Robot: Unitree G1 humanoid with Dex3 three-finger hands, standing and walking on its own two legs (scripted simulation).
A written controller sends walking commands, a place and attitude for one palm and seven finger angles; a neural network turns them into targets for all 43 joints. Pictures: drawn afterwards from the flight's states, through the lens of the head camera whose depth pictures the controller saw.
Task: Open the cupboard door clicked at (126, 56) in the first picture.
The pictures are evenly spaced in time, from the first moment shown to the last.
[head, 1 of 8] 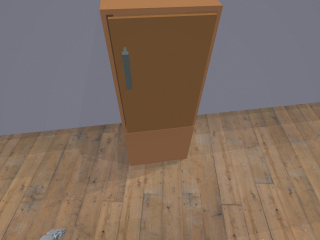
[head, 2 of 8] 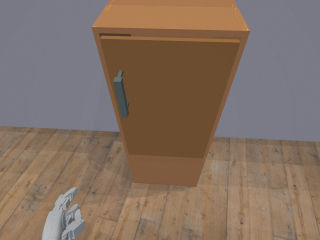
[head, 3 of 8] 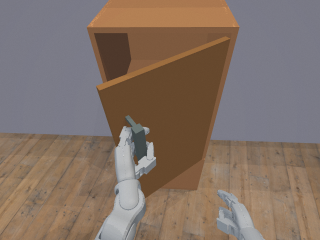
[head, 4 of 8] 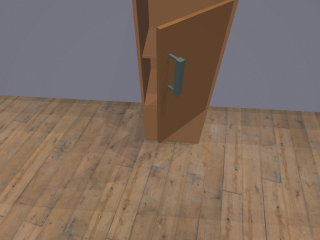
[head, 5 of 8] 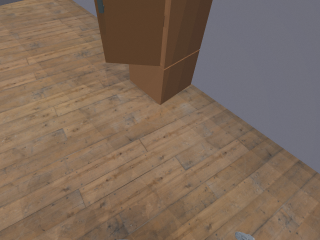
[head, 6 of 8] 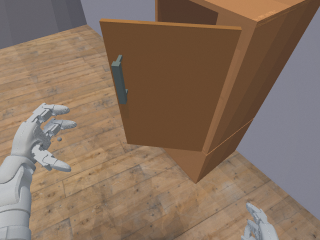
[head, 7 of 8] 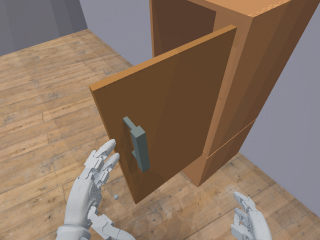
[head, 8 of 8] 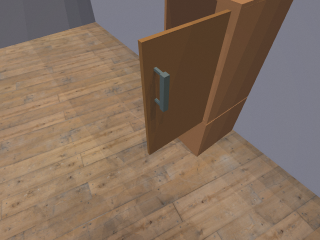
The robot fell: no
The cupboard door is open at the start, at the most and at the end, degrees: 0 91 89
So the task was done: yes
